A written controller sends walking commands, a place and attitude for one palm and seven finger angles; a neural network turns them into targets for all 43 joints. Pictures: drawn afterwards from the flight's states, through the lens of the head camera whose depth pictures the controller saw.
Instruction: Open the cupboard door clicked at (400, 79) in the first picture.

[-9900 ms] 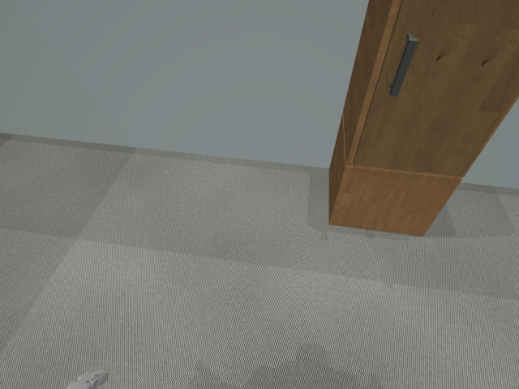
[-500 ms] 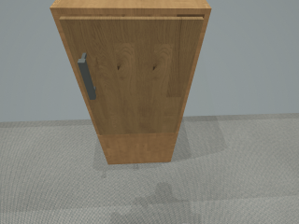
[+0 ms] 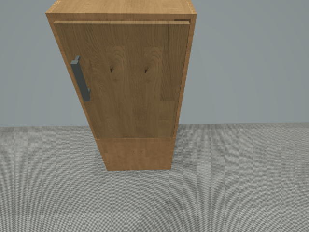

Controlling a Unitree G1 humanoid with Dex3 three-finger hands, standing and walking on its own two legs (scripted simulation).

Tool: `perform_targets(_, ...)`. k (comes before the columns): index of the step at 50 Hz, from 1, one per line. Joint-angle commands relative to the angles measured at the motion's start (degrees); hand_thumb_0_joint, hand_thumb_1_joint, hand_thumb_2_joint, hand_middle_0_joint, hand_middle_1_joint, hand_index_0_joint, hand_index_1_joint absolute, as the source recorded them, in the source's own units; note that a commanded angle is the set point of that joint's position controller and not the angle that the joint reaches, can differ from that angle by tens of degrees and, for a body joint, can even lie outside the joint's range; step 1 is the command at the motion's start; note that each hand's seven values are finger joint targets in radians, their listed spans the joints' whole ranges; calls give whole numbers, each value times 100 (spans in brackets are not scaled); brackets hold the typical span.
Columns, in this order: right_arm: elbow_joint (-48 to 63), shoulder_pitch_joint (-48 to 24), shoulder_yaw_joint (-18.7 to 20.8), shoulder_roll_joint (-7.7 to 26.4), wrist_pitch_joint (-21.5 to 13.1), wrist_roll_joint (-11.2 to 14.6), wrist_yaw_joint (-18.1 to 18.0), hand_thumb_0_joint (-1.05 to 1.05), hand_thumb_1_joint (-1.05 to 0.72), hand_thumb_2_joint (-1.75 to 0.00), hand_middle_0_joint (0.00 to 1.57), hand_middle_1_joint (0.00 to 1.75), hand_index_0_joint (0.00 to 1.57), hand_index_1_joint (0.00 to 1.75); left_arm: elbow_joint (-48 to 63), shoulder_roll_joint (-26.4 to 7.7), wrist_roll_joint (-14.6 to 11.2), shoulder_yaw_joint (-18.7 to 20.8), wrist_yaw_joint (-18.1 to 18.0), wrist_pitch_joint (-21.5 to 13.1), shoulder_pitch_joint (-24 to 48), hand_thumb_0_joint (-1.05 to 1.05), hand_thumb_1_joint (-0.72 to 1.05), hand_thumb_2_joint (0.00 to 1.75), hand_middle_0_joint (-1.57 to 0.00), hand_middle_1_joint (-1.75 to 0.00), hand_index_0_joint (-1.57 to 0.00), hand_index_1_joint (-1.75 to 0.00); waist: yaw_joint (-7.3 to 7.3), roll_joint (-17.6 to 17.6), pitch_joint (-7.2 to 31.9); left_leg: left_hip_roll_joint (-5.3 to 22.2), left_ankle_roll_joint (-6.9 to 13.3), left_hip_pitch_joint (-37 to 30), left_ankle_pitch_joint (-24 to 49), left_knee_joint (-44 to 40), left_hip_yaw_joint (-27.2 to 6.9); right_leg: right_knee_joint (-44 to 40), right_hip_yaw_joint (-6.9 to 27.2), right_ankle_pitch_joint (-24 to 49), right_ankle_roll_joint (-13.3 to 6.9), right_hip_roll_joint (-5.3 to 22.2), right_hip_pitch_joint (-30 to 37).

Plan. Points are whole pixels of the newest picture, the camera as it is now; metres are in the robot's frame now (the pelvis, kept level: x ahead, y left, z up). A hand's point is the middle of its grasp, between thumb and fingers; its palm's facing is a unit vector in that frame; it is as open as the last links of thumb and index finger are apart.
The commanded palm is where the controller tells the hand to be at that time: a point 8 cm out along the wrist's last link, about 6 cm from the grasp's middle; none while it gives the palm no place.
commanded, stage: come to a stop and stand still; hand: left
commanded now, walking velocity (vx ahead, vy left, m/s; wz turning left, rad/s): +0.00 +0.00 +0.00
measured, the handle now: (82, 78) +0.58 +0.30 +0.06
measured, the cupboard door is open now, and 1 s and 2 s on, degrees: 0 0 0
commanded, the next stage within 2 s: look again from close up in 0.16 s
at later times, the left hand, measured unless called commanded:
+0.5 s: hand out of the picture -0.02 +0.20 -0.18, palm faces +0.02 -0.98 -0.18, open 7.3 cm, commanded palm none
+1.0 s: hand out of the picture -0.01 +0.20 -0.18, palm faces +0.02 -0.99 -0.16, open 7.3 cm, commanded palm none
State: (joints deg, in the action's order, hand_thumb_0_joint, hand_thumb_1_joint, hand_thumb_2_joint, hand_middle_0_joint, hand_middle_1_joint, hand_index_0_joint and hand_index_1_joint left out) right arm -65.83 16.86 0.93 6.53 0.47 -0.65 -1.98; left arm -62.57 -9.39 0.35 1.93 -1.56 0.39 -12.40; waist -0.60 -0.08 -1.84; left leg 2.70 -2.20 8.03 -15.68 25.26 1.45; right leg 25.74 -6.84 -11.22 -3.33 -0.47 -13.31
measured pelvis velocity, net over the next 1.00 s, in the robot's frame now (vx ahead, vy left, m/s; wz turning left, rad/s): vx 0.01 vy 0.04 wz -0.02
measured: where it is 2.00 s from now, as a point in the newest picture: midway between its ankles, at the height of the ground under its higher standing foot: outside the picture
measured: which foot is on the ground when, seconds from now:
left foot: down 0.00-1.00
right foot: down 0.00-1.00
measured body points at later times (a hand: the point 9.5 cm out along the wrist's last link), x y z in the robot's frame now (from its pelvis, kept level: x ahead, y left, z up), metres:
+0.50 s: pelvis -0.02 +0.03 -0.01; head -0.03 +0.03 +0.44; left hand -0.02 +0.25 -0.16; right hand -0.05 -0.18 -0.17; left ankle -0.02 +0.14 -0.74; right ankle +0.03 -0.08 -0.74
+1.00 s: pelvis +0.01 +0.04 +0.00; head +0.01 +0.04 +0.45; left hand -0.01 +0.25 -0.16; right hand -0.01 -0.17 -0.17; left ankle -0.02 +0.14 -0.74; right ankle +0.03 -0.08 -0.74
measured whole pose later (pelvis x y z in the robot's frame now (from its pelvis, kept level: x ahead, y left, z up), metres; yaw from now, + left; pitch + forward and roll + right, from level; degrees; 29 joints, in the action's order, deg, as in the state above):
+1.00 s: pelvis +0.01 +0.04 +0.00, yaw -1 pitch -1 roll +1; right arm -62.9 19.2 -0.4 8.1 -1.3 -1.1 -1.2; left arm -63.8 -6.5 1.6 0.4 -0.8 -0.6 -18.9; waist -0.4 0.4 -1.4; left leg -1.8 2.1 8.8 -17.9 27.6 3.4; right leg 30.8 -3.8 -13.9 0.0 3.6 -15.8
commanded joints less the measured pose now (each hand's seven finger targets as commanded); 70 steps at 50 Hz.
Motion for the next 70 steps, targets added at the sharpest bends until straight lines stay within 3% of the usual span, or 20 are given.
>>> perform_targets(1,169,251,52,468,-53,-18,-22,0,-90,-90,20,30,20,30,31,-491,-10,12,-17,-73,-351,0,90,90,-20,-30,-20,-30,-15,225,-200,310,263,495,104,-653,-276,-908,977,-197,168,731,357)
perform_targets(12,135,675,32,378,-7,-41,-13,0,-90,-90,20,30,20,30,-83,-355,23,10,-32,-66,-646,0,90,90,-20,-30,-20,-30,82,-187,-452,149,313,411,-295,-608,-141,-1322,1139,-1373,227,725,-270)
perform_targets(13,473,40,68,765,-137,-30,66,0,-90,-90,20,30,20,30,-175,-535,109,-38,-273,-259,-1161,0,90,90,-20,-30,-20,-30,-152,-195,-700,167,105,992,-284,510,252,-986,1360,1226,633,963,57)
perform_targets(14,677,427,39,385,-63,4,67,0,-90,-90,20,30,20,30,41,-794,93,9,-221,-302,-1039,0,90,90,-20,-30,-20,-30,149,-76,150,13,168,737,-796,943,-69,-1175,1853,-122,154,1453,109)
perform_targets(15,633,366,23,346,-20,-33,97,0,-90,-90,20,30,20,30,93,-820,87,22,-160,-312,-855,0,90,90,-20,-30,-20,-30,111,148,96,56,233,583,-735,1000,-52,-1328,1866,-1285,-171,1442,-203)
perform_targets(18,592,905,-26,320,-131,-52,115,0,-90,-90,20,30,20,30,187,-590,74,19,-110,-308,-559,0,90,90,-20,-30,-20,-30,340,-16,308,-22,301,137,-44,338,-38,-886,1258,-1434,-222,1073,-623)
perform_targets(23,735,614,-49,531,-216,-69,62,0,-90,-90,20,30,20,30,124,-277,41,-72,-31,-189,-766,0,90,90,-20,-30,-20,-30,34,419,-510,356,474,1464,-776,-780,-690,-238,778,-912,95,545,-95)
perform_targets(31,693,634,-65,679,-258,-62,52,0,-90,-90,20,30,20,30,128,-234,54,-121,-12,-162,-894,0,90,90,-20,-30,-20,-30,-36,161,-603,343,517,1648,-1043,-1176,-805,-34,685,-281,156,536,239)
perform_targets(42,483,611,-103,602,-305,-31,30,0,-90,-90,20,30,20,30,72,-231,31,-128,-34,-227,-840,0,90,90,-20,-30,-20,-30,51,-73,-198,286,482,787,327,-816,-481,-158,806,359,170,671,258)
perform_targets(50,563,439,-26,689,-236,-68,84,0,-90,-90,20,30,20,30,139,-352,136,-14,61,-214,-980,0,90,90,-20,-30,-20,-30,-8,67,-619,222,684,1263,-1411,-623,-651,67,745,-1422,55,646,-67)
perform_targets(53,652,414,-51,521,-275,-64,103,0,-90,-90,20,30,20,30,121,-524,124,78,57,-270,-1212,0,90,90,-20,-30,-20,-30,-96,-584,-612,-206,576,1700,-757,362,-154,-302,1318,-1563,-171,1113,336)
perform_targets(55,783,281,-21,429,-267,-70,113,0,-90,-90,20,30,20,30,41,-772,116,199,13,-311,-1660,0,90,90,-20,-30,-20,-30,-182,-1194,-356,-372,469,2059,-849,1508,253,-872,2167,-1376,-584,1875,776)
perform_targets(57,919,-44,-33,418,-294,-54,125,0,-90,-90,20,30,20,30,76,-707,154,233,-35,-345,-1638,0,90,90,-20,-30,-20,-30,-234,-976,-370,-183,409,2227,-1227,1880,65,-839,2234,306,-867,2156,813)
perform_targets(59,772,217,-59,304,-283,-13,119,0,-90,-90,20,30,20,30,211,-620,148,205,-65,-290,-1107,0,90,90,-20,-30,-20,-30,44,-659,-148,-90,333,1158,-606,635,61,-100,1222,1861,-598,1811,430)
perform_targets(60,562,581,-54,260,-298,16,118,0,-90,-90,20,30,20,30,299,-535,111,178,-82,-247,-835,0,90,90,-20,-30,-20,-30,209,-379,-15,-133,293,406,624,-136,101,458,693,2064,-257,1406,169)
perform_targets(61,473,859,-12,602,-350,-18,76,0,-90,-90,20,30,20,30,400,-338,53,132,-92,-204,-809,0,90,90,-20,-30,-20,-30,244,559,279,470,481,-225,2836,-288,-581,1225,248,1310,144,854,-205)
perform_targets(62,512,900,24,929,-339,-22,-6,0,-90,-90,20,30,20,30,456,-185,-22,63,-113,-168,-867,0,90,90,-20,-30,-20,-30,171,1373,500,1311,973,-668,5516,-118,-1332,1521,75,-647,428,487,-680)
perform_targets(63,525,731,37,955,-276,-16,-39,0,-90,-90,20,30,20,30,452,-221,-9,53,-160,-113,-815,0,90,90,-20,-30,-20,-30,147,1400,515,1548,1289,-816,6410,-161,-1249,1929,289,-1995,439,439,-792)
perform_targets(65,604,473,42,842,-251,-12,-109,0,-90,-90,20,30,20,30,470,-294,18,37,-156,-29,-552,0,90,90,-20,-30,-20,-30,138,1152,26,1431,1368,-732,6697,-189,-1121,2153,486,-2189,419,551,-1075)
perform_targets(70,775,183,180,1029,-174,-59,-124,0,-90,-90,20,30,20,30,473,-182,45,55,-110,12,-429,0,90,90,-20,-30,-20,-30,124,441,138,1208,1236,-882,6040,-185,-791,1816,341,-1396,433,402,-952)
